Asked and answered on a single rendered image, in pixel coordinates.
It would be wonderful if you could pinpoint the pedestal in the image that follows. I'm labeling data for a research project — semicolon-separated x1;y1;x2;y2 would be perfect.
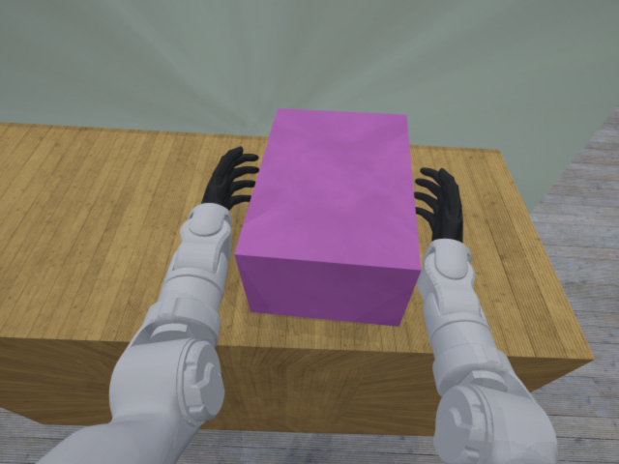
0;122;595;437

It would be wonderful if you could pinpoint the robot right hand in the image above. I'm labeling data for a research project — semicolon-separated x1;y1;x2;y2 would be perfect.
414;167;463;243

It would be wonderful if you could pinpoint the right robot forearm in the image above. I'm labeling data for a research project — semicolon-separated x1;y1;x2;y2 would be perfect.
417;239;558;454

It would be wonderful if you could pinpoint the left robot forearm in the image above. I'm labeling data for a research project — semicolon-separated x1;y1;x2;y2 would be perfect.
109;203;232;415

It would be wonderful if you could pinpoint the carton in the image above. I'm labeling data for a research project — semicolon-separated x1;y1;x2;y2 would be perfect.
234;108;421;327

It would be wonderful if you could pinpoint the right robot upper arm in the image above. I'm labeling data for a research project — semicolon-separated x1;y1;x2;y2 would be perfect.
433;383;576;464

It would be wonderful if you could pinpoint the left robot upper arm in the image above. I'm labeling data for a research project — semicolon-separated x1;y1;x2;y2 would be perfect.
35;337;224;464

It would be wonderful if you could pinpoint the robot left hand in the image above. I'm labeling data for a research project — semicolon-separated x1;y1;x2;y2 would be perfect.
201;146;259;211

